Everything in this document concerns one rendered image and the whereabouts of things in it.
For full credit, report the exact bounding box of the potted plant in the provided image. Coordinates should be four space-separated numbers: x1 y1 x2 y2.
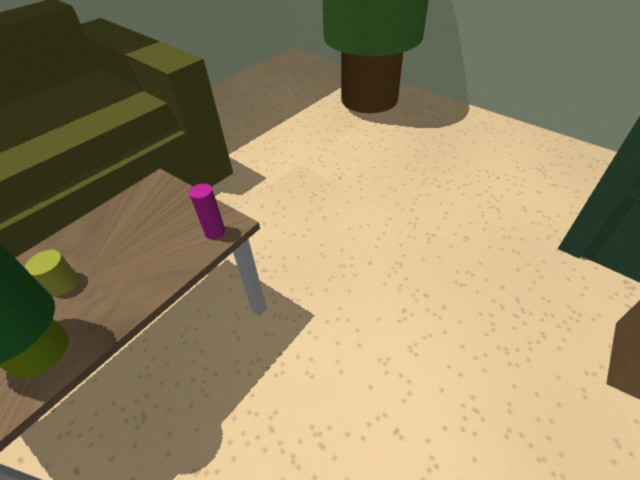
322 0 429 113
0 243 69 378

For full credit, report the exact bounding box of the armchair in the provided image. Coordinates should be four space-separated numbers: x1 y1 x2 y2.
558 116 640 283

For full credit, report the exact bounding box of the coffee table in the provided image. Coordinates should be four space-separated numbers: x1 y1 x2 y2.
0 169 267 480

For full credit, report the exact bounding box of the sofa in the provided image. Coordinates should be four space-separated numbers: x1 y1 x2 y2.
0 0 233 258

